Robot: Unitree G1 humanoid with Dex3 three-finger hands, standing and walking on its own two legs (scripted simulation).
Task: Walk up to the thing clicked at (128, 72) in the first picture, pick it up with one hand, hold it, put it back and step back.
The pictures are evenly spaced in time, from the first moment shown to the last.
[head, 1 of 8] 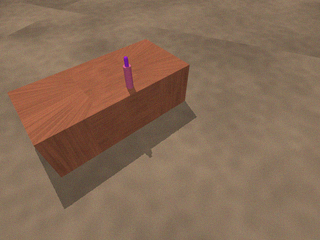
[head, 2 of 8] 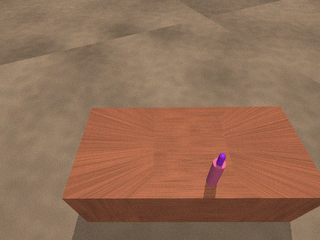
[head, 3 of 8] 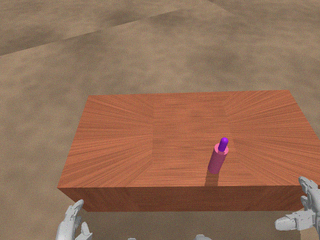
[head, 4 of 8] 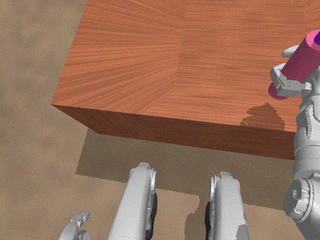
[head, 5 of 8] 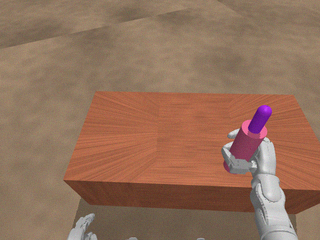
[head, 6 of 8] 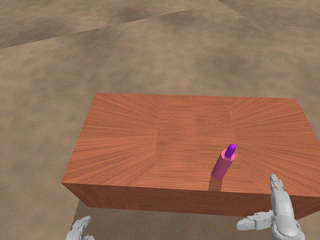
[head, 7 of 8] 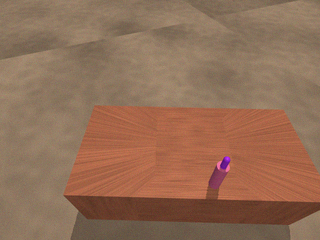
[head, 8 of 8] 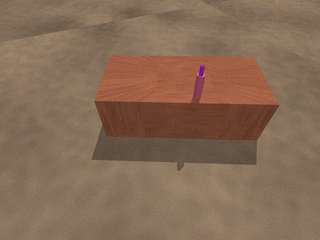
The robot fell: no
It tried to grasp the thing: yes
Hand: right
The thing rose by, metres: 0.33
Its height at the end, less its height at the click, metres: +0.00
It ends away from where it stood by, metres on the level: 0.01
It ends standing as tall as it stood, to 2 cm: yes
